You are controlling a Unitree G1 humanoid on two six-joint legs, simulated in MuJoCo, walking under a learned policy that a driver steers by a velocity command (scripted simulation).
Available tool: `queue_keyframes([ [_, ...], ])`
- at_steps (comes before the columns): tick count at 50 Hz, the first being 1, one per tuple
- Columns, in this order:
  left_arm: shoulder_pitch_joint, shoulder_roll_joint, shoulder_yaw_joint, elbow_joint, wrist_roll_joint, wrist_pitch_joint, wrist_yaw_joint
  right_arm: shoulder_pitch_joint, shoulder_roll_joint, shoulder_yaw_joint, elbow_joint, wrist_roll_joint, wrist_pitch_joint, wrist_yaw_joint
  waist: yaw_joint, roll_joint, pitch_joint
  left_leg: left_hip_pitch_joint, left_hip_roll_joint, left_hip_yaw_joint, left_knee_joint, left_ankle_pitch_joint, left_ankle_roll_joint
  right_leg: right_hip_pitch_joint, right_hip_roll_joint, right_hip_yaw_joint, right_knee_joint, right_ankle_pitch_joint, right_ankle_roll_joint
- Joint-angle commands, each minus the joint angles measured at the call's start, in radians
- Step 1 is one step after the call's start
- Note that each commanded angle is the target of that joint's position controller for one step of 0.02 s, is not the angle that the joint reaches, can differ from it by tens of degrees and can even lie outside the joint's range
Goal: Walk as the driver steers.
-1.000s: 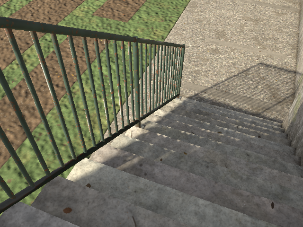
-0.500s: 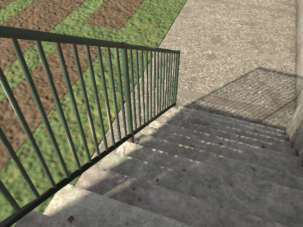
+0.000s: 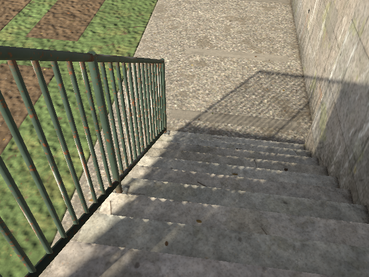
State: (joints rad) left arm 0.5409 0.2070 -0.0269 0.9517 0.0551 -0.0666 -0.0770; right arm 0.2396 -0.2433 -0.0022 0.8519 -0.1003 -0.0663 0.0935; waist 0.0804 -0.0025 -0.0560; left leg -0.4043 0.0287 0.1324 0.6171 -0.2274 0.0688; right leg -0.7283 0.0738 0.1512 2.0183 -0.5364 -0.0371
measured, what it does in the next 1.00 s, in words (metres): goes down, turning right: right foot 0.18 m lower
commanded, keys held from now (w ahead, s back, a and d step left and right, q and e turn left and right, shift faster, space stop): w+e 0.78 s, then e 0.02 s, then q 0.20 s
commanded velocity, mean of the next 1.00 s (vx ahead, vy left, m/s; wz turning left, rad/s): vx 0.46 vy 0.00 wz -0.51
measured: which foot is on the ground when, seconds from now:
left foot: down 0.00-0.68, up 0.70-1.00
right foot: up 0.00-0.68, down 0.70-1.00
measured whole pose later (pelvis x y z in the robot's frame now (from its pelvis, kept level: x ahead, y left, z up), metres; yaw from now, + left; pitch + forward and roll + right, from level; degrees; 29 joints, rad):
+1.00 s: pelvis +0.46 -0.16 -0.23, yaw -31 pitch +0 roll -4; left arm 0.49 0.16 0.01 1.08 0.03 -0.10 -0.02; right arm 0.13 -0.23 -0.02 0.93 -0.05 -0.09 0.04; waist 0.06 0.06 -0.01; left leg -0.62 0.09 -0.07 0.75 0.37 -0.01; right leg -0.29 0.08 -0.07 0.88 -0.59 -0.04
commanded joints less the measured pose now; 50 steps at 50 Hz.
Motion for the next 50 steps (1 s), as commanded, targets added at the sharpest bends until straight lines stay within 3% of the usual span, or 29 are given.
queue_keyframes([
  [1, 0.021, -0.020, -0.006, -0.083, -0.020, -0.002, 0.026, 0.201, -0.024, -0.005, 0.029, -0.016, -0.026, -0.004, -0.003, -0.021, 0.162, 0.054, 0.432, -0.423, -0.311, 0.007, 0.177, -0.352, -0.190, -0.015, -0.124, 0.259, -0.019],
  [2, 0.034, -0.037, -0.014, -0.068, 0.006, 0.004, 0.015, 0.188, 0.071, 0.018, 0.047, -0.004, -0.057, -0.043, 0.020, -0.008, 0.200, 0.009, 0.300, -0.307, -0.296, -0.021, 0.109, -0.353, -0.240, 0.008, -0.402, 0.494, -0.050],
  [3, -0.001, -0.034, -0.012, -0.072, 0.021, 0.008, -0.002, 0.218, 0.054, 0.015, 0.072, 0.008, -0.079, -0.065, -0.008, 0.081, 0.194, -0.014, 0.266, -0.271, -0.313, -0.049, 0.096, -0.337, -0.218, -0.038, -0.482, 0.506, -0.055],
  [4, -0.025, 0.013, 0.004, -0.065, 0.017, -0.001, -0.016, 0.229, 0.060, 0.024, 0.086, 0.005, -0.095, -0.086, -0.049, 0.029, 0.172, -0.050, 0.252, -0.209, -0.327, -0.047, 0.098, -0.293, -0.195, -0.033, -0.718, 0.686, -0.054],
  [5, -0.089, 0.035, 0.022, -0.062, 0.017, -0.003, -0.025, 0.302, 0.046, 0.031, 0.131, -0.016, -0.092, -0.090, -0.077, 0.073, 0.161, -0.032, 0.285, -0.223, -0.337, 0.014, 0.096, -0.280, -0.197, -0.037, -0.763, 0.727, -0.049],
  [7, -0.039, 0.005, 0.018, -0.052, 0.013, -0.002, -0.040, 0.319, -0.051, 0.012, 0.172, -0.051, -0.079, -0.086, -0.010, 0.103, 0.102, 0.021, 0.321, -0.223, -0.260, 0.282, 0.084, -0.297, -0.170, -0.027, -0.629, 0.732, -0.048],
  [9, -0.038, 0.030, 0.027, -0.055, -0.002, -0.002, -0.037, 0.322, -0.049, 0.020, 0.204, -0.052, -0.078, -0.085, -0.011, 0.056, 0.071, 0.131, 0.325, -0.185, -0.193, 0.312, 0.052, -0.408, -0.166, 0.025, -0.598, 0.728, -0.051],
  [10, -0.102, 0.013, 0.005, -0.076, 0.005, -0.008, -0.026, 0.331, 0.016, 0.039, 0.237, -0.060, -0.075, -0.099, -0.046, 0.014, 0.093, 0.272, 0.329, -0.217, -0.168, 0.179, 0.039, -0.566, -0.188, 0.136, -0.733, 0.819, -0.059],
  [11, -0.147, 0.043, 0.020, -0.067, 0.019, -0.018, -0.019, 0.344, 0.037, 0.048, 0.229, -0.033, -0.082, -0.112, -0.063, 0.006, 0.091, 0.312, 0.297, -0.177, -0.180, 0.114, 0.014, -0.536, -0.179, 0.134, -0.912, 0.921, -0.059],
  [13, -0.207, 0.042, 0.025, -0.072, 0.008, -0.014, -0.023, 0.433, 0.056, 0.061, 0.290, -0.044, -0.091, -0.121, -0.075, 0.077, 0.126, 0.304, 0.303, -0.167, -0.203, 0.114, 0.026, -0.486, -0.176, 0.083, -0.918, 0.933, -0.065],
  [17, -0.333, 0.028, 0.025, -0.084, 0.002, -0.015, -0.041, 0.525, 0.090, 0.086, 0.319, -0.053, -0.103, -0.123, -0.124, 0.035, 0.181, 0.214, 0.268, 0.032, -0.161, 0.168, 0.022, -0.230, -0.180, -0.045, -1.151, 1.140, -0.057],
  [23, -0.497, 0.031, 0.034, -0.100, 0.031, 0.010, -0.038, 0.570, 0.043, 0.063, 0.328, -0.022, -0.082, -0.140, -0.184, 0.083, 0.271, 0.353, 0.311, 0.041, -0.053, 0.126, 0.029, -0.108, -0.195, -0.131, -1.400, 0.949, -0.037],
  [30, -0.635, -0.016, 0.014, -0.069, 0.067, 0.031, -0.031, 0.632, 0.053, 0.016, 0.375, -0.007, 0.000, -0.171, -0.266, 0.014, 0.287, 0.503, 0.361, 0.014, 0.042, 0.183, 0.048, 0.010, -0.206, -0.204, -1.734, 0.827, -0.037],
  [33, -0.448, 0.030, 0.041, 0.036, 0.058, 0.018, -0.016, 0.486, -0.038, -0.010, 0.353, -0.044, 0.014, -0.130, -0.159, -0.005, 0.185, 0.389, 0.330, 0.065, 0.304, 0.264, 0.015, 0.335, -0.184, -0.220, -1.723, 0.809, -0.045],
  [35, 0.004, 0.199, 0.121, 0.194, 0.042, -0.012, -0.001, 0.387, -0.087, -0.019, 0.345, -0.052, 0.031, -0.041, 0.049, -0.122, 0.021, -0.065, 0.138, 0.154, 0.731, -0.042, -0.055, 1.103, -0.105, -0.328, -1.720, 1.011, -0.058],
  [36, 0.239, 0.307, 0.157, 0.277, 0.078, -0.004, 0.007, 0.408, -0.060, -0.031, 0.318, -0.034, 0.022, -0.004, 0.070, -0.252, -0.201, -0.331, 0.028, 0.092, 1.214, -0.604, -0.113, 1.524, -0.197, -0.135, -1.388, 1.387, -0.164],
  [37, 0.312, 0.354, 0.176, 0.306, 0.065, -0.004, 0.020, 0.348, 0.027, -0.011, 0.235, -0.003, -0.014, 0.022, 0.108, -0.172, -0.379, -0.423, 0.025, -0.051, 1.294, -0.641, -0.118, 1.663, -0.329, 0.026, -1.331, 1.535, -0.277],
  [38, 0.272, 0.300, 0.171, 0.276, 0.047, -0.017, 0.029, 0.124, -0.003, -0.013, 0.116, 0.040, -0.060, 0.005, 0.171, -0.124, -0.235, -0.654, 0.036, -0.085, 1.359, -0.699, -0.130, 1.577, -0.393, 0.144, -1.408, 1.290, -0.374],
  [39, 0.132, 0.193, 0.142, 0.246, 0.011, -0.026, 0.023, 0.006, -0.032, -0.012, 0.058, 0.068, -0.084, -0.024, 0.131, -0.018, -0.131, -0.683, 0.083, -0.140, 1.247, -0.646, -0.107, 1.338, -0.401, 0.156, -1.475, 0.974, -0.367],
  [40, -0.003, 0.062, 0.099, 0.188, 0.010, -0.014, 0.010, 0.001, -0.043, -0.014, 0.042, 0.059, -0.087, -0.044, 0.044, 0.060, -0.031, -0.656, 0.131, -0.195, 1.106, -0.562, -0.067, 1.082, -0.408, 0.173, -1.506, 0.821, -0.345],
  [41, -0.128, -0.032, 0.054, 0.136, 0.004, -0.028, 0.010, 0.108, -0.047, -0.022, 0.080, 0.037, -0.074, -0.062, -0.078, 0.165, 0.083, -0.460, 0.205, -0.279, 0.691, -0.246, -0.062, 0.682, -0.435, 0.136, -1.500, 0.964, -0.309],
  [42, -0.161, 0.019, 0.056, 0.107, -0.006, -0.041, 0.008, 0.175, -0.025, -0.025, 0.122, 0.040, -0.049, -0.068, -0.126, 0.086, 0.190, -0.259, 0.170, -0.214, 0.582, -0.160, -0.058, 0.376, -0.409, 0.061, -1.567, 1.048, -0.314],
  [43, -0.220, 0.044, 0.055, 0.063, -0.016, -0.053, 0.007, 0.213, -0.002, -0.024, 0.151, 0.031, -0.041, -0.064, -0.165, 0.028, 0.186, -0.093, 0.143, -0.200, 0.467, -0.047, -0.067, 0.163, -0.356, 0.015, -1.598, 1.036, -0.314],
  [45, -0.200, 0.085, 0.058, 0.040, 0.037, -0.062, -0.009, 0.428, 0.071, 0.010, 0.224, 0.021, -0.023, -0.017, -0.230, -0.040, 0.123, 0.134, 0.076, -0.161, 0.564, 0.287, -0.082, -0.079, -0.248, -0.062, -1.462, 0.911, -0.270],
  [46, -0.147, 0.017, 0.039, 0.031, 0.029, -0.073, 0.015, 0.361, 0.047, 0.002, 0.208, -0.004, -0.031, -0.007, -0.165, -0.014, 0.125, -0.030, 0.128, -0.236, 0.377, 0.497, -0.087, 0.027, -0.256, -0.054, -1.436, 0.756, -0.225],
  [47, -0.100, 0.006, 0.032, 0.048, 0.013, -0.075, 0.036, 0.254, 0.030, -0.002, 0.178, -0.002, -0.034, -0.008, -0.116, 0.025, 0.088, -0.036, 0.128, -0.235, 0.215, 0.657, -0.077, 0.093, -0.219, -0.085, -1.368, 0.606, -0.173],
  [48, -0.233, 0.063, 0.066, 0.060, -0.130, -0.052, 0.088, 0.152, -0.020, -0.035, 0.128, 0.108, 0.001, -0.069, -0.191, -0.099, 0.021, 0.219, 0.002, -0.126, 0.101, 0.833, -0.065, 0.041, -0.111, -0.154, -1.343, 0.463, -0.102],
  [49, -0.205, 0.064, 0.058, 0.051, -0.142, -0.037, 0.111, 0.095, -0.020, -0.030, 0.112, 0.131, 0.017, -0.095, -0.143, -0.120, 0.025, 0.286, -0.041, -0.112, 0.094, 0.815, -0.087, 0.019, -0.103, -0.170, -1.296, 0.345, -0.077],
  [50, -0.128, -0.029, 0.000, 0.048, 0.075, -0.053, 0.064, 0.116, -0.021, -0.013, 0.151, 0.008, 0.004, -0.041, -0.110, -0.013, 0.215, 0.130, 0.136, -0.252, 0.007, 0.778, -0.086, -0.003, -0.229, -0.093, -1.231, 0.282, -0.061],
])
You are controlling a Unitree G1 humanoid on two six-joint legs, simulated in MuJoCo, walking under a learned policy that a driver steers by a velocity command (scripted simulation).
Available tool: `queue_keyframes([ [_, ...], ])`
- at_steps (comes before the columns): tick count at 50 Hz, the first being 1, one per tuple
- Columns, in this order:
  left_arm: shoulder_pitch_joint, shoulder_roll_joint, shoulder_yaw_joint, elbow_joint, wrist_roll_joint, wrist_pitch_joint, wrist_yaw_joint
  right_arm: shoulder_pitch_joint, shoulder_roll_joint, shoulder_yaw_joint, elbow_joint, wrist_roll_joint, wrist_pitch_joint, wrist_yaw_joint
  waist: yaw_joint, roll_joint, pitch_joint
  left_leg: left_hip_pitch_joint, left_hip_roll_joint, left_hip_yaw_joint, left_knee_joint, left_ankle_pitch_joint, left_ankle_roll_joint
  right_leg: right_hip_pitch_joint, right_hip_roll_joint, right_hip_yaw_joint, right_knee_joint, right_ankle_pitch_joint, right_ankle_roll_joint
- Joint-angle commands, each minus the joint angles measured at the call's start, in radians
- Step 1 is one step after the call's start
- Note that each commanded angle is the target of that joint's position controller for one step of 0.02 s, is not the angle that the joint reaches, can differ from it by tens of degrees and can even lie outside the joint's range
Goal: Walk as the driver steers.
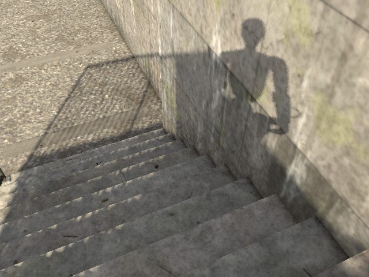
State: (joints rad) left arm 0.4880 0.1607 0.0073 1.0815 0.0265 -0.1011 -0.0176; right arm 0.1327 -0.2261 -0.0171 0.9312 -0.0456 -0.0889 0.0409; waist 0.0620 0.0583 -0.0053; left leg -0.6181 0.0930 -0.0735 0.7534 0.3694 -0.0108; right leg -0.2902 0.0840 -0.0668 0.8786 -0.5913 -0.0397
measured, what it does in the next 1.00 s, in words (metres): goes down, turning left: left foot 0.19 m lower, then right foot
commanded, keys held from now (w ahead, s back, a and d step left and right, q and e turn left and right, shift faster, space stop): q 1.00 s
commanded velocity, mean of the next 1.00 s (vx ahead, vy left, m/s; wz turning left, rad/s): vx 0.05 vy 0.00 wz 0.47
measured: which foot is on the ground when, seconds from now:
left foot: up 0.00-0.10, down 0.12-0.68, up 0.70-1.00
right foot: down 0.00-0.14, up 0.16-0.66, down 0.68-1.00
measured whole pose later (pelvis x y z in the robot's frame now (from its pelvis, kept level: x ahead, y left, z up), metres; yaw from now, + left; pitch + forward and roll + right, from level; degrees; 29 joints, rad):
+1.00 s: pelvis +0.18 -0.01 -0.13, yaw +33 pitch +7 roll +0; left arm 0.33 0.22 0.03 0.82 0.07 -0.08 0.01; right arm 0.32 -0.25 -0.01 0.77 -0.08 -0.02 0.04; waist 0.07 0.04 -0.10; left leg -0.95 -0.01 -0.09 1.51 -0.09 -0.09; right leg -0.39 -0.01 -0.18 0.50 -0.25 -0.10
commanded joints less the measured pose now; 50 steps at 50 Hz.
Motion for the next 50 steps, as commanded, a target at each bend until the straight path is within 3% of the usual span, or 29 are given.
queue_keyframes([
  [1, -0.063, 0.031, -0.029, -0.079, 0.111, -0.012, -0.022, 0.233, -0.046, -0.011, 0.063, -0.063, 0.023, 0.031, -0.107, -0.103, 0.164, 0.333, 0.042, 0.010, -0.164, 0.050, -0.020, -0.361, -0.281, 0.153, -0.033, 0.424, -0.078],
  [2, -0.010, 0.043, -0.036, -0.064, 0.100, -0.001, -0.032, 0.227, -0.069, -0.021, 0.067, -0.064, 0.024, 0.042, -0.094, -0.129, 0.134, 0.362, 0.048, 0.001, -0.143, 0.054, -0.003, -0.335, -0.299, 0.188, 0.024, 0.382, -0.072],
  [4, 0.031, 0.075, -0.039, -0.046, 0.041, 0.018, -0.027, 0.195, -0.059, -0.025, 0.074, -0.057, 0.020, 0.033, -0.077, -0.066, 0.163, 0.352, 0.041, 0.057, -0.372, -0.013, 0.017, -0.193, -0.332, 0.219, 0.118, 0.431, -0.056],
  [5, 0.027, 0.139, -0.022, -0.041, 0.039, 0.040, -0.027, 0.218, -0.078, -0.033, 0.094, -0.027, 0.012, 0.024, -0.078, -0.033, 0.137, 0.475, 0.003, 0.115, -0.483, 0.009, 0.028, -0.190, -0.300, 0.191, 0.197, 0.426, -0.049],
  [6, -0.014, 0.225, 0.003, -0.050, 0.067, 0.059, -0.054, 0.402, -0.149, -0.071, 0.155, 0.006, -0.006, 0.000, -0.146, -0.008, 0.050, 0.684, -0.044, 0.154, -0.490, 0.047, 0.052, -0.199, -0.255, 0.125, 0.370, 0.510, -0.030],
  [7, 0.044, 0.195, 0.020, -0.084, 0.063, 0.060, -0.085, 0.581, -0.274, -0.103, 0.174, -0.001, -0.015, -0.012, -0.188, 0.246, -0.198, 1.039, 0.067, 0.058, -0.290, 0.675, 0.240, -0.333, -0.100, -0.001, 0.838, 0.308, 0.055],
  [8, 0.127, 0.120, 0.011, -0.114, 0.035, 0.062, -0.096, 0.545, -0.372, -0.121, 0.124, -0.012, -0.007, 0.005, -0.128, 0.350, -0.375, 1.266, 0.268, -0.252, -0.160, 1.113, 0.470, -0.582, 0.001, -0.046, 1.335, -0.376, 0.137],
  [9, -0.083, 0.159, 0.025, -0.199, -0.005, 0.053, -0.077, 0.512, -0.340, -0.123, 0.095, -0.042, -0.015, 0.017, -0.182, 0.096, -0.289, 1.183, 0.283, -0.282, -0.135, 1.168, 0.455, -0.769, -0.015, 0.023, 1.413, -0.363, 0.149],
  [10, -0.257, 0.171, 0.031, -0.316, -0.031, 0.048, -0.043, 0.388, -0.304, -0.111, 0.027, -0.041, -0.016, 0.014, -0.168, -0.007, -0.235, 1.020, 0.315, -0.300, -0.141, 0.986, 0.445, -0.834, -0.057, 0.055, 1.359, -0.318, 0.146],
  [11, -0.296, 0.179, 0.035, -0.388, -0.047, 0.034, -0.001, 0.306, -0.271, -0.096, -0.012, -0.005, -0.014, 0.019, -0.119, 0.060, -0.165, 0.809, 0.390, -0.447, -0.207, 0.642, 0.502, -0.867, -0.109, 0.149, 1.282, -0.265, 0.130],
  [13, -0.114, 0.074, -0.004, -0.306, 0.005, 0.031, 0.033, 0.269, -0.092, -0.026, 0.000, -0.049, 0.001, 0.025, 0.013, -0.114, 0.020, 0.311, 0.308, -0.280, -0.307, 0.385, 0.390, -0.613, -0.181, 0.211, 1.007, 0.038, 0.064],
  [14, -0.092, 0.038, -0.013, -0.314, 0.002, 0.034, 0.032, 0.328, -0.116, -0.030, 0.009, -0.053, -0.006, 0.013, 0.029, -0.020, 0.058, 0.204, 0.221, -0.230, -0.340, 0.404, 0.363, -0.559, -0.151, 0.124, 1.018, 0.049, 0.068],
  [15, -0.107, 0.034, -0.022, -0.338, 0.006, 0.035, 0.028, 0.405, -0.076, -0.021, 0.034, -0.055, -0.016, -0.012, -0.001, 0.001, 0.032, 0.249, 0.148, -0.218, -0.278, 0.322, 0.325, -0.643, -0.149, 0.128, 1.009, 0.162, 0.078],
  [16, -0.091, 0.047, -0.019, -0.330, 0.028, 0.037, 0.016, 0.399, -0.074, -0.013, 0.003, -0.024, -0.031, -0.028, -0.014, -0.005, -0.015, 0.229, 0.066, -0.167, -0.259, 0.227, 0.274, -0.617, -0.139, 0.098, 0.873, 0.318, 0.095],
  [18, -0.211, 0.078, -0.017, -0.400, 0.007, 0.044, 0.012, 0.462, -0.125, -0.020, -0.019, -0.032, -0.046, -0.054, -0.070, 0.003, -0.058, 0.292, 0.061, -0.219, -0.197, 0.250, 0.270, -0.721, -0.125, 0.081, 0.836, 0.403, 0.146],
  [19, -0.236, 0.088, -0.016, -0.408, 0.019, 0.054, 0.005, 0.469, -0.127, -0.017, -0.038, -0.024, -0.041, -0.061, -0.088, -0.025, -0.073, 0.290, 0.072, -0.232, -0.206, 0.140, 0.287, -0.720, -0.141, 0.086, 0.679, 0.501, 0.160],
  [21, -0.287, 0.073, -0.019, -0.422, 0.041, 0.086, -0.006, 0.455, -0.118, -0.008, -0.053, -0.021, -0.033, -0.060, -0.084, 0.000, -0.041, 0.228, 0.052, -0.306, -0.269, -0.192, 0.294, -0.654, -0.160, 0.082, 0.443, 0.534, 0.171],
  [24, -0.318, 0.079, -0.021, -0.426, 0.070, 0.104, -0.004, 0.364, -0.161, -0.023, -0.111, -0.010, -0.021, -0.021, -0.070, 0.036, -0.039, 0.140, 0.045, -0.420, -0.342, -0.547, 0.326, -0.502, -0.137, 0.073, 0.310, 0.416, 0.157],
  [29, -0.411, 0.110, -0.013, -0.430, 0.029, 0.102, 0.023, 0.330, -0.177, -0.059, -0.155, 0.011, -0.011, -0.018, -0.157, 0.068, -0.071, 0.368, 0.091, -0.560, -0.343, -0.511, 0.365, -0.407, -0.072, 0.094, -0.063, 0.193, 0.141],
  [31, -0.351, 0.109, -0.004, -0.412, 0.005, 0.089, 0.034, 0.296, -0.163, -0.067, -0.170, 0.008, 0.004, -0.024, -0.138, 0.078, -0.100, 0.383, 0.090, -0.574, -0.311, -0.335, 0.364, -0.291, -0.045, 0.085, -0.201, 0.208, 0.109],
  [33, -0.229, 0.152, 0.024, -0.376, -0.019, 0.072, 0.039, 0.261, -0.162, -0.069, -0.179, 0.014, 0.019, -0.018, -0.058, 0.010, -0.140, 0.280, 0.027, -0.538, -0.239, -0.305, 0.313, 0.005, -0.055, 0.089, -0.450, 0.429, 0.024],
  [34, -0.162, 0.194, 0.049, -0.357, -0.013, 0.060, 0.050, 0.317, -0.089, -0.048, -0.167, 0.010, 0.018, -0.016, -0.051, -0.048, -0.213, 0.182, -0.060, -0.447, -0.139, -0.511, 0.231, 0.236, -0.171, 0.171, -0.489, 0.635, -0.086],
  [35, -0.052, 0.283, 0.075, -0.349, 0.032, 0.044, 0.058, 0.347, 0.022, -0.025, -0.232, 0.023, 0.024, -0.027, -0.054, -0.274, -0.269, -0.183, -0.286, -0.223, 0.153, -0.995, 0.069, 0.522, -0.494, 0.563, -0.492, 1.105, -0.436],
  [36, 0.026, 0.257, 0.086, -0.320, 0.122, 0.042, 0.043, 0.248, -0.050, -0.042, -0.260, 0.015, 0.046, -0.060, 0.038, -0.135, -0.127, -0.499, -0.287, -0.230, 0.354, -1.078, 0.008, 0.541, -0.599, 0.686, -0.531, 1.076, -0.508],
  [37, -0.013, 0.218, 0.079, -0.313, 0.106, 0.047, 0.029, 0.245, -0.066, -0.045, -0.228, 0.004, 0.066, -0.076, 0.006, -0.031, -0.087, -0.529, -0.243, -0.231, 0.495, -0.964, -0.029, 0.450, -0.570, 0.587, -0.543, 1.087, -0.440],
  [39, -0.203, 0.112, 0.049, -0.366, 0.012, 0.044, -0.012, 0.301, -0.115, -0.058, -0.182, -0.024, 0.077, -0.079, -0.081, -0.116, -0.111, -0.417, -0.221, -0.163, 0.638, -0.769, -0.065, 0.242, -0.385, 0.305, -0.482, 1.078, -0.286],
  [40, -0.237, 0.120, 0.054, -0.371, -0.003, 0.037, -0.017, 0.336, -0.090, -0.042, -0.179, -0.046, 0.066, -0.062, -0.116, -0.142, -0.118, -0.350, -0.209, -0.088, 0.774, -0.690, -0.064, 0.116, -0.321, 0.205, -0.459, 1.053, -0.237],
  [44, -0.218, 0.166, 0.058, -0.367, 0.036, 0.018, 0.018, 0.317, -0.068, -0.014, -0.186, -0.031, 0.047, 0.000, -0.064, -0.106, -0.084, -0.327, -0.162, -0.005, 0.933, -0.505, -0.071, -0.066, -0.289, 0.118, -0.532, 0.644, -0.263],
  [50, -0.049, 0.164, 0.044, -0.257, 0.045, 0.009, 0.031, 0.170, -0.046, 0.020, -0.233, -0.035, 0.066, -0.008, 0.030, -0.145, -0.055, -0.615, -0.036, -0.037, 0.642, -0.420, -0.084, 0.202, -0.412, 0.219, -0.552, 0.434, -0.294],
])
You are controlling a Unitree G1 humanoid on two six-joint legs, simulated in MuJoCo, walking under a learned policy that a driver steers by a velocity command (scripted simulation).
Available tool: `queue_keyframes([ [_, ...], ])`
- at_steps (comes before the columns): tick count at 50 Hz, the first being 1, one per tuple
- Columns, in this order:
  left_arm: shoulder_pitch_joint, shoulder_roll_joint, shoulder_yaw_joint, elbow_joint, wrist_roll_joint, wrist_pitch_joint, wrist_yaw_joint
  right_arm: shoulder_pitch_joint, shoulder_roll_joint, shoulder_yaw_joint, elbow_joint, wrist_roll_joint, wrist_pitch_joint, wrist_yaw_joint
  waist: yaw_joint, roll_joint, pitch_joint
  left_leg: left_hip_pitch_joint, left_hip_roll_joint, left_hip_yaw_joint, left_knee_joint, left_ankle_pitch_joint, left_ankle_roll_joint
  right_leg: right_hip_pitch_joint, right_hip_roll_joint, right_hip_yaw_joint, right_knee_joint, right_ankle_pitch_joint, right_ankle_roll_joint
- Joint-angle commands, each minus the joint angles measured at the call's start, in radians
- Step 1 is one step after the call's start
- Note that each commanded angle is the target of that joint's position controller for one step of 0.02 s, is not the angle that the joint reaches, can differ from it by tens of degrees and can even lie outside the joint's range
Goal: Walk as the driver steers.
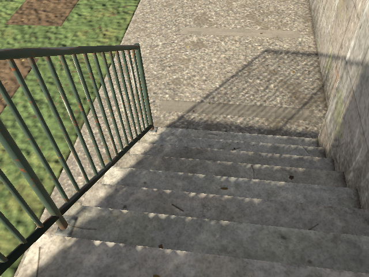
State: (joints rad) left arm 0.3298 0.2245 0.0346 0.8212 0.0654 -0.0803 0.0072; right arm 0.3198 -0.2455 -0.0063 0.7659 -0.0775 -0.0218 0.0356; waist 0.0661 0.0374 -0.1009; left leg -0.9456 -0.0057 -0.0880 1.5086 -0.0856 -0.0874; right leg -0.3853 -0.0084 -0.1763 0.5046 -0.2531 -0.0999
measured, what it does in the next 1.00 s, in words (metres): steps to the left: left foot, then right foot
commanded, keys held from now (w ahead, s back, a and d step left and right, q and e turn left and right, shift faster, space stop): q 0.22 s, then no key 0.42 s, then w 0.36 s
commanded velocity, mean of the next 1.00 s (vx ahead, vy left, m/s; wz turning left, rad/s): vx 0.09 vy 0.00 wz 0.27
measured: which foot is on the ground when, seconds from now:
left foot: up 0.00-0.32, down 0.34-1.00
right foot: down 0.00-0.34, up 0.36-0.60, down 0.62-0.98, up 1.00-1.00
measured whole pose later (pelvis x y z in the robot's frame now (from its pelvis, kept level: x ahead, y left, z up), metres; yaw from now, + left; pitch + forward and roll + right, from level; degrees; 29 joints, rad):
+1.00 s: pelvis +0.09 +0.10 -0.03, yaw +13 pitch +0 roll +1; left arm 0.44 0.21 0.09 1.05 0.02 0.01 0.02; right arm 0.20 -0.21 -0.06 0.97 0.00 -0.03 -0.01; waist 0.04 -0.03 0.00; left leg -0.30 -0.04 0.09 0.76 -0.46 0.06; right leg -0.28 0.00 0.01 0.92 -0.56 -0.05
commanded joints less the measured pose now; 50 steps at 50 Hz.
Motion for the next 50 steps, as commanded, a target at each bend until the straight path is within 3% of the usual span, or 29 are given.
queue_keyframes([
  [1, 0.117, 0.093, 0.014, 0.016, 0.010, -0.014, 0.009, -0.031, -0.016, 0.016, -0.066, -0.007, 0.002, -0.002, 0.030, -0.122, 0.038, -0.286, 0.083, -0.007, -0.188, 0.047, -0.005, 0.308, -0.328, 0.325, -0.185, 0.060, -0.229],
  [3, 0.096, 0.095, 0.011, 0.022, 0.016, -0.021, 0.014, -0.029, 0.002, 0.024, -0.057, -0.022, 0.013, 0.009, 0.013, -0.135, 0.031, -0.176, 0.120, 0.042, -0.252, 0.032, 0.009, 0.235, -0.336, 0.301, -0.211, 0.015, -0.218],
  [7, 0.028, 0.111, 0.018, 0.007, 0.035, -0.034, 0.037, -0.055, 0.001, 0.019, -0.064, -0.017, 0.013, 0.021, 0.002, -0.094, 0.049, 0.009, 0.134, 0.104, -0.351, -0.047, 0.046, 0.137, -0.356, 0.194, -0.217, 0.013, -0.188],
  [12, 0.006, 0.137, 0.053, 0.006, 0.021, -0.052, 0.066, -0.094, 0.031, 0.003, -0.086, -0.011, 0.030, 0.015, 0.027, -0.116, 0.095, 0.225, 0.103, 0.165, -0.593, -0.180, 0.101, 0.130, -0.401, 0.142, -0.227, -0.063, -0.133],
  [15, 0.004, 0.172, 0.085, 0.003, 0.017, -0.035, 0.069, -0.088, 0.022, -0.025, -0.073, 0.014, 0.017, -0.002, 0.043, -0.149, 0.080, 0.373, 0.033, 0.216, -0.875, -0.159, 0.141, 0.197, -0.421, 0.147, -0.154, -0.021, -0.105],
  [17, -0.013, 0.131, 0.076, 0.027, 0.013, -0.025, 0.046, 0.048, -0.036, -0.080, -0.016, 0.055, -0.016, -0.014, -0.061, -0.084, -0.004, 0.809, -0.015, 0.192, -1.127, 0.103, 0.189, 0.046, -0.374, 0.081, 0.046, -0.054, -0.026],
  [18, 0.005, 0.027, 0.048, -0.003, 0.016, -0.032, 0.027, 0.186, -0.127, -0.112, 0.008, 0.028, -0.033, -0.033, -0.111, 0.103, -0.181, 1.166, 0.170, -0.017, -1.070, 0.511, 0.316, -0.171, -0.219, -0.046, 0.400, -0.384, 0.063],
  [19, -0.023, -0.035, 0.025, -0.102, -0.008, -0.049, 0.018, 0.342, -0.238, -0.135, 0.023, -0.014, -0.052, -0.022, -0.133, 0.153, -0.242, 1.364, 0.446, -0.414, -1.078, 0.613, 0.560, -0.504, -0.038, 0.090, 0.565, -0.590, 0.110],
  [20, -0.138, -0.006, 0.030, -0.094, -0.057, -0.031, 0.018, 0.456, -0.171, -0.131, 0.097, -0.056, -0.059, 0.018, -0.251, -0.005, -0.042, 1.289, 0.426, -0.433, -1.141, 0.375, 0.507, -0.685, 0.041, 0.319, 0.537, -0.488, 0.109],
  [21, -0.131, 0.037, 0.039, -0.072, -0.062, -0.021, 0.024, 0.346, -0.134, -0.121, 0.098, -0.006, -0.057, 0.048, -0.200, 0.047, 0.036, 1.171, 0.397, -0.303, -1.135, 0.321, 0.454, -0.719, 0.007, 0.285, 0.607, -0.404, 0.106],
  [22, -0.055, 0.099, 0.061, -0.017, -0.037, -0.018, 0.023, 0.210, -0.091, -0.104, 0.074, 0.062, -0.050, 0.071, -0.104, 0.050, 0.025, 0.997, 0.349, -0.190, -1.119, 0.293, 0.400, -0.615, -0.059, 0.244, 0.656, -0.328, 0.114],
  [23, 0.053, 0.110, 0.065, 0.044, -0.011, -0.011, 0.014, 0.087, -0.052, -0.087, 0.050, 0.096, -0.048, 0.087, -0.015, 0.069, 0.038, 0.747, 0.301, -0.104, -1.125, 0.254, 0.357, -0.432, -0.097, 0.225, 0.691, -0.271, 0.129],
  [25, 0.217, 0.030, 0.042, 0.150, 0.014, 0.008, -0.062, -0.067, 0.011, -0.050, 0.033, 0.057, -0.048, 0.091, 0.056, 0.016, 0.092, 0.308, 0.181, 0.022, -1.126, 0.087, 0.272, -0.120, -0.059, 0.174, 0.807, -0.031, 0.157],
  [26, 0.263, -0.021, 0.015, 0.175, 0.000, 0.007, -0.098, -0.151, -0.008, -0.043, 0.035, 0.033, -0.046, 0.079, 0.074, 0.002, 0.089, 0.181, 0.166, 0.044, -1.104, 0.019, 0.250, -0.002, -0.052, 0.185, 0.881, 0.097, 0.159],
  [28, 0.214, 0.013, 0.025, 0.140, -0.023, -0.001, -0.122, -0.210, -0.020, -0.020, 0.045, 0.064, -0.059, 0.073, 0.090, -0.015, 0.080, 0.103, 0.129, 0.114, -1.041, -0.043, 0.210, 0.122, -0.035, 0.138, 0.702, 0.043, 0.177],
  [30, 0.255, 0.031, 0.025, 0.155, -0.029, -0.015, -0.107, -0.202, -0.048, -0.004, 0.084, 0.076, -0.066, 0.095, 0.105, 0.042, 0.065, 0.153, 0.127, 0.093, -0.936, 0.088, 0.183, 0.267, -0.023, 0.099, 0.514, 0.073, 0.209],
  [31, 0.182, 0.027, 0.019, 0.137, -0.058, -0.014, -0.088, -0.164, -0.040, 0.000, 0.106, 0.099, -0.068, 0.118, 0.074, 0.035, 0.074, 0.334, 0.171, 0.022, -0.914, 0.156, 0.183, 0.191, -0.048, 0.126, 0.229, 0.092, 0.230],
  [32, 0.101, 0.059, 0.012, 0.124, -0.075, -0.009, -0.065, -0.082, -0.063, -0.012, 0.118, 0.115, -0.063, 0.135, -0.005, -0.006, 0.034, 0.472, 0.148, -0.009, -0.870, 0.156, 0.168, 0.186, -0.068, 0.201, 0.153, 0.340, 0.201],
  [33, -0.003, 0.131, 0.015, 0.098, -0.075, -0.010, -0.056, 0.047, -0.092, -0.038, 0.136, 0.118, -0.051, 0.120, -0.116, -0.104, -0.004, 0.559, 0.079, 0.068, -0.869, -0.060, 0.127, 0.152, -0.050, 0.236, 0.075, 0.347, 0.124],
  [35, -0.053, 0.201, 0.053, 0.097, -0.040, -0.011, -0.059, 0.067, -0.177, -0.083, 0.148, 0.061, -0.032, 0.079, -0.136, -0.085, 0.066, 0.574, 0.030, 0.137, -0.923, -0.482, 0.158, 0.071, -0.016, 0.204, 0.005, -0.197, 0.016],
  [36, -0.018, 0.156, 0.058, 0.127, -0.042, -0.009, -0.057, -0.003, -0.171, -0.089, 0.143, 0.035, -0.032, 0.066, -0.100, -0.084, 0.194, 0.544, 0.033, 0.150, -0.936, -0.611, 0.187, -0.069, -0.031, 0.279, -0.063, -0.525, -0.042],
  [38, 0.081, 0.093, 0.061, 0.159, -0.030, -0.019, -0.031, 0.010, -0.060, -0.071, 0.170, 0.030, -0.049, 0.038, -0.057, -0.052, 0.264, 0.503, 0.066, 0.084, -0.941, -0.646, 0.250, -0.040, -0.080, 0.346, -0.037, -0.565, -0.128],
  [41, 0.235, 0.029, 0.050, 0.195, -0.016, -0.048, 0.002, -0.146, 0.045, -0.046, 0.119, 0.028, -0.076, 0.014, 0.037, -0.176, 0.166, 0.351, 0.006, 0.145, -0.747, -0.360, 0.222, 0.260, -0.212, 0.576, -0.098, -0.308, -0.257],
  [42, 0.167, 0.125, 0.065, 0.176, -0.059, 0.012, 0.007, -0.266, -0.026, -0.065, 0.099, 0.081, -0.036, -0.033, 0.026, -0.106, 0.210, 0.337, -0.018, 0.157, -0.746, -0.264, 0.165, 0.292, -0.241, 0.577, -0.064, 0.268, -0.162],
  [44, 0.189, 0.134, 0.076, 0.197, -0.062, 0.050, 0.009, -0.159, -0.025, -0.065, 0.125, 0.065, -0.015, -0.051, -0.005, -0.176, 0.138, 0.371, -0.014, 0.161, -0.747, -0.358, 0.156, 0.384, -0.239, 0.497, 0.034, 0.516, -0.133],
  [47, 0.114, 0.105, 0.069, 0.200, -0.055, 0.080, 0.015, 0.006, -0.014, -0.068, 0.198, 0.074, 0.009, -0.047, -0.093, -0.163, 0.153, 0.704, -0.030, 0.170, -0.840, -0.262, 0.176, 0.105, -0.156, 0.378, 0.111, 0.257, -0.062],
  [48, 0.053, 0.093, 0.066, 0.168, -0.051, 0.077, 0.014, 0.126, -0.073, -0.084, 0.251, 0.074, 0.008, -0.049, -0.151, -0.010, 0.144, 0.886, 0.029, 0.039, -0.904, -0.203, 0.218, -0.077, -0.069, 0.272, 0.285, 0.205, -0.017],
  [49, 0.027, 0.063, 0.061, 0.135, -0.041, 0.073, 0.014, 0.239, -0.153, -0.106, 0.301, 0.070, 0.007, -0.052, -0.198, 0.234, 0.118, 1.066, 0.225, -0.301, -1.022, -0.153, 0.327, -0.336, 0.054, 0.143, 0.599, -0.096, 0.029],
  [50, -0.049, 0.100, 0.073, 0.106, -0.014, 0.080, 0.023, 0.275, -0.148, -0.095, 0.313, 0.090, 0.004, -0.045, -0.209, 0.172, 0.164, 1.066, 0.368, -0.475, -1.091, -0.016, 0.390, -0.499, 0.047, 0.197, 0.703, -0.463, 0.018],
])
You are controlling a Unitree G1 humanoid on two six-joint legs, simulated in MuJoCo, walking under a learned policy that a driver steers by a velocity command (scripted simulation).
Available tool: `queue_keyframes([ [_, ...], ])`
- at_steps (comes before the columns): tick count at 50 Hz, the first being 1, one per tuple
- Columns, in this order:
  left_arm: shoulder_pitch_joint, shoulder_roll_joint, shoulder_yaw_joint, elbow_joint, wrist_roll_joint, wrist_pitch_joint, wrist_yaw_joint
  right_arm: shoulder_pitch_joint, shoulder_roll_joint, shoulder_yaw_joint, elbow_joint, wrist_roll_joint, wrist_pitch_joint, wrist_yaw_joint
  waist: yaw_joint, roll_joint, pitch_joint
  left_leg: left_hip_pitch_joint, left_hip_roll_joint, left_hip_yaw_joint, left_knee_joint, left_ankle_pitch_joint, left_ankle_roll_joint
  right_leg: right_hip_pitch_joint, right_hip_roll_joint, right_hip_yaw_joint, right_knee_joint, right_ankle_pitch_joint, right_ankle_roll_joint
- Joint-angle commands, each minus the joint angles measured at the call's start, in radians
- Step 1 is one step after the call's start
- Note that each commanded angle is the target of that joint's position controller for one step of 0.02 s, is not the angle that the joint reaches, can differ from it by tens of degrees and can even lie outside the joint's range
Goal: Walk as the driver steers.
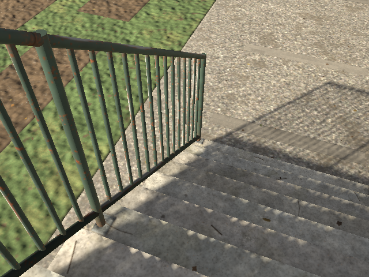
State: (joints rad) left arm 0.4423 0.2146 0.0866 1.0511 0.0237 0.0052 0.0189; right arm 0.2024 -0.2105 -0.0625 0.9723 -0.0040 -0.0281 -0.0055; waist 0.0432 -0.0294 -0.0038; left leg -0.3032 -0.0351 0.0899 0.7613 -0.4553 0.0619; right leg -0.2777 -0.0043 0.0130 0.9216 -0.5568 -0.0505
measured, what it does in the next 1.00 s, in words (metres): goes down: right foot 0.18 m lower, then left foot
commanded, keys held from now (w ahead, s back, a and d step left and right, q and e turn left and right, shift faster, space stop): w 0.34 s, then no key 0.52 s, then e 0.14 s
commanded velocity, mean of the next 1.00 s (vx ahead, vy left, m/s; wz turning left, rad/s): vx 0.25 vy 0.00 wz -0.02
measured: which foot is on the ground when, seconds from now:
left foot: down 0.00-0.40, up 0.42-0.76, down 0.78-1.00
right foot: up 0.00-0.38, down 0.40-1.00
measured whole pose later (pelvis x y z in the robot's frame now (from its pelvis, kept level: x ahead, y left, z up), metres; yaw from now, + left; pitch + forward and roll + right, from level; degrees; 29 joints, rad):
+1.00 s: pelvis +0.25 -0.05 -0.17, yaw -2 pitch +0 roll +0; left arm 0.33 0.18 0.03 1.02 0.04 -0.05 -0.06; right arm 0.23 -0.18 -0.02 1.12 -0.05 -0.01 0.05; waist 0.01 0.00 0.00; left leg -0.32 0.04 0.03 0.63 -0.30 0.00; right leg -0.20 0.07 -0.06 0.57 -0.38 -0.09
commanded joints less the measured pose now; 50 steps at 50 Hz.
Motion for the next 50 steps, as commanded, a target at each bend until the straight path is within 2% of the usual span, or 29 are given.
queue_keyframes([
  [1, -0.187, 0.099, 0.022, -0.129, 0.022, -0.004, 0.017, 0.364, -0.179, -0.034, 0.101, 0.006, 0.007, -0.007, -0.171, 0.112, 0.106, 0.389, 0.393, -0.589, -0.320, 0.362, 0.240, -0.635, 0.005, 0.074, 0.299, -0.102, -0.029],
  [3, -0.152, 0.100, 0.027, -0.100, 0.003, -0.005, 0.011, 0.276, -0.151, -0.020, 0.086, -0.024, -0.002, -0.013, -0.095, 0.048, 0.139, 0.237, 0.340, -0.468, -0.317, 0.317, 0.211, -0.548, -0.051, 0.070, 0.236, 0.055, -0.014],
  [4, -0.106, 0.093, 0.027, -0.074, 0.018, 0.002, 0.006, 0.230, -0.143, -0.022, 0.078, -0.039, -0.008, -0.012, -0.065, 0.095, 0.121, 0.159, 0.314, -0.419, -0.291, 0.351, 0.196, -0.466, -0.050, 0.069, 0.255, 0.182, -0.013],
  [7, -0.148, 0.089, 0.034, -0.066, 0.007, 0.017, -0.010, 0.186, -0.075, 0.001, 0.084, -0.009, -0.036, -0.011, -0.023, 0.102, 0.114, 0.027, 0.224, -0.306, -0.176, 0.240, 0.134, -0.412, -0.033, 0.118, 0.174, 0.543, 0.005],
  [10, -0.271, 0.045, 0.004, -0.110, 0.028, 0.006, -0.056, 0.147, -0.073, 0.012, 0.072, 0.001, -0.058, -0.023, -0.023, 0.097, 0.095, -0.226, 0.149, -0.200, -0.146, -0.060, 0.083, -0.168, 0.013, 0.001, -0.110, 0.994, 0.018],
  [13, -0.354, 0.026, -0.023, -0.139, 0.002, 0.006, -0.061, 0.195, -0.102, 0.011, 0.081, -0.007, -0.042, -0.029, -0.073, 0.126, 0.124, -0.317, 0.154, -0.172, -0.055, -0.064, 0.083, 0.004, 0.026, -0.054, -0.225, 0.969, 0.032],
  [17, -0.357, 0.069, -0.023, -0.140, -0.024, 0.008, -0.040, 0.307, -0.109, 0.006, 0.107, -0.045, 0.007, -0.062, -0.152, 0.132, 0.185, -0.061, 0.198, -0.247, 0.172, 0.172, 0.120, -0.069, -0.039, -0.026, -0.494, 0.758, 0.017],
  [18, -0.279, 0.079, -0.017, -0.106, -0.021, -0.002, -0.033, 0.338, -0.100, 0.009, 0.122, -0.054, 0.022, -0.070, -0.135, 0.093, 0.166, -0.014, 0.184, -0.248, 0.302, 0.276, 0.129, -0.008, -0.062, -0.017, -0.588, 0.748, 0.003],
  [19, -0.071, 0.091, -0.005, -0.030, -0.013, -0.012, -0.026, 0.327, -0.092, 0.008, 0.142, -0.056, 0.035, -0.085, -0.044, 0.052, 0.123, -0.043, 0.152, -0.211, 0.531, 0.354, 0.135, 0.161, -0.077, -0.027, -0.721, 0.833, -0.016],
  [20, 0.081, 0.121, 0.007, 0.026, -0.005, -0.014, -0.025, 0.338, -0.098, 0.000, 0.149, -0.036, 0.029, -0.073, 0.024, -0.042, 0.029, -0.135, 0.065, -0.135, 0.789, 0.267, 0.121, 0.376, -0.065, -0.078, -0.721, 0.923, -0.002],
  [21, 0.192, 0.186, 0.008, 0.055, -0.013, -0.030, -0.041, 0.389, -0.016, 0.001, 0.143, -0.019, 0.016, -0.057, 0.017, -0.226, -0.064, -0.459, -0.100, -0.106, 1.254, -0.506, 0.073, 0.647, -0.215, 0.065, -0.403, 1.493, -0.056],
  [22, 0.186, 0.210, -0.004, 0.051, -0.021, -0.039, -0.063, 0.472, -0.031, 0.004, 0.112, 0.034, 0.013, -0.067, -0.047, -0.190, -0.164, -0.660, -0.054, -0.129, 1.409, -0.527, 0.077, 0.784, -0.345, 0.147, -0.189, 1.716, -0.058],
  [23, 0.173, 0.227, 0.008, 0.049, -0.043, -0.028, -0.061, 0.418, -0.079, 0.000, 0.089, 0.049, 0.010, -0.076, -0.009, -0.173, -0.215, -0.766, -0.030, -0.102, 1.419, -0.428, 0.073, 0.734, -0.420, 0.226, -0.299, 1.299, -0.157],
  [24, 0.113, 0.192, -0.001, 0.022, -0.042, -0.029, -0.043, 0.269, -0.079, 0.004, 0.053, 0.021, 0.019, -0.076, 0.021, -0.169, -0.121, -0.842, -0.004, -0.110, 1.405, -0.288, 0.057, 0.552, -0.445, 0.328, -0.461, 0.839, -0.253],
  [25, -0.007, 0.088, -0.037, -0.027, -0.026, -0.024, -0.032, 0.171, -0.116, -0.005, 0.058, -0.008, 0.039, -0.065, -0.003, 0.011, -0.015, -0.775, 0.030, -0.124, 1.249, -0.122, 0.043, 0.356, -0.327, 0.251, -0.543, 0.563, -0.197],
  [26, -0.010, 0.097, -0.049, -0.025, 0.000, -0.030, -0.023, 0.187, -0.080, -0.001, 0.047, -0.002, 0.057, -0.055, -0.027, -0.104, 0.011, -0.682, 0.028, -0.149, 1.197, -0.081, 0.022, 0.178, -0.391, 0.300, -0.546, 0.627, -0.246],
  [28, -0.026, 0.044, -0.080, -0.011, 0.001, -0.052, -0.017, 0.190, -0.064, -0.003, 0.067, -0.024, 0.070, -0.055, -0.091, 0.006, 0.119, -0.636, 0.019, -0.223, 0.953, 0.125, -0.003, -0.040, -0.291, 0.195, -0.431, 0.850, -0.197],
  [29, -0.027, 0.047, -0.085, -0.010, 0.006, -0.064, -0.019, 0.214, -0.029, 0.004, 0.093, -0.023, 0.074, -0.058, -0.099, -0.020, 0.090, -0.596, -0.002, -0.199, 0.946, 0.139, -0.011, -0.086, -0.266, 0.187, -0.417, 0.918, -0.191],
  [31, -0.074, 0.008, -0.125, -0.019, -0.022, -0.084, 0.004, 0.136, 0.013, 0.021, 0.054, -0.033, 0.081, -0.036, -0.138, -0.008, 0.084, -0.403, 0.023, -0.177, 0.474, 0.397, -0.045, -0.221, -0.210, 0.107, -0.467, 0.894, -0.143],
  [33, -0.052, 0.042, -0.121, -0.004, -0.025, -0.082, 0.006, 0.184, 0.023, 0.036, 0.095, -0.040, 0.099, -0.024, -0.148, -0.089, -0.016, -0.189, 0.041, -0.113, 0.332, 0.459, -0.051, -0.184, -0.194, 0.077, -0.446, 1.020, -0.077],
  [35, -0.098, 0.073, -0.111, -0.030, -0.027, -0.074, -0.008, 0.231, -0.019, 0.024, 0.138, -0.011, 0.117, -0.025, -0.171, -0.096, -0.040, -0.038, 0.036, -0.098, 0.358, 0.509, -0.037, -0.221, -0.185, 0.072, -0.431, 1.002, -0.047],
  [39, -0.059, 0.034, -0.124, -0.022, -0.013, -0.038, 0.001, 0.072, -0.039, 0.039, 0.114, -0.007, 0.114, -0.028, -0.086, -0.094, 0.141, -0.040, 0.067, -0.115, 0.052, 0.127, -0.040, -0.130, -0.210, 0.127, -0.470, 0.909, -0.054],
  [40, -0.004, 0.036, -0.122, -0.001, -0.008, -0.032, 0.012, 0.085, -0.026, 0.047, 0.132, -0.005, 0.098, -0.029, -0.060, -0.072, 0.150, -0.006, 0.088, -0.125, -0.034, 0.158, -0.041, -0.064, -0.230, 0.154, -0.466, 0.992, -0.057],
  [42, 0.157, 0.039, -0.108, 0.058, -0.004, -0.014, 0.023, 0.115, -0.031, 0.053, 0.165, 0.027, 0.068, -0.038, 0.002, 0.069, 0.118, 0.147, 0.148, -0.184, -0.193, 0.641, -0.040, -0.015, -0.148, 0.103, -0.435, 0.895, -0.004],
  [44, 0.138, 0.020, -0.108, 0.053, -0.012, 0.002, 0.015, 0.085, -0.016, 0.065, 0.173, 0.022, 0.058, -0.033, 0.004, 0.130, 0.075, 0.103, 0.180, -0.211, -0.208, 0.758, 0.007, 0.060, -0.095, 0.063, -0.480, 0.633, -0.006],
  [45, -0.036, 0.122, -0.065, -0.022, 0.013, -0.033, -0.073, 0.028, -0.041, 0.062, 0.131, -0.065, 0.038, 0.072, -0.040, 0.095, 0.073, 0.075, 0.091, -0.111, -0.218, 0.303, -0.039, -0.013, 0.013, -0.043, -0.468, 0.252, 0.027],
  [46, -0.110, 0.154, -0.038, -0.039, 0.015, -0.052, -0.105, -0.002, -0.108, 0.034, 0.127, -0.067, 0.024, 0.098, -0.040, 0.051, 0.091, 0.042, 0.070, -0.088, -0.228, 0.161, -0.044, -0.040, 0.028, -0.016, -0.506, 0.166, 0.004],
  [48, -0.091, 0.064, -0.035, -0.049, 0.025, -0.069, -0.098, 0.042, -0.093, 0.022, 0.123, -0.060, 0.010, 0.073, -0.049, 0.044, 0.084, 0.037, 0.081, -0.067, -0.218, 0.148, -0.020, -0.074, 0.000, 0.041, -0.530, 0.200, -0.069],
  [50, -0.153, 0.086, -0.012, -0.112, 0.020, -0.083, -0.070, 0.010, -0.085, 0.019, 0.075, -0.052, -0.011, 0.031, -0.051, 0.050, -0.009, 0.045, 0.100, -0.064, -0.158, 0.289, 0.014, -0.048, -0.026, 0.083, -0.468, 0.412, -0.114],
])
